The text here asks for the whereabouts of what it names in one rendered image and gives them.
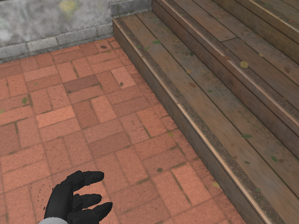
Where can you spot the stairs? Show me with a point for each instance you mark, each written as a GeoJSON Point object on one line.
{"type": "Point", "coordinates": [227, 73]}

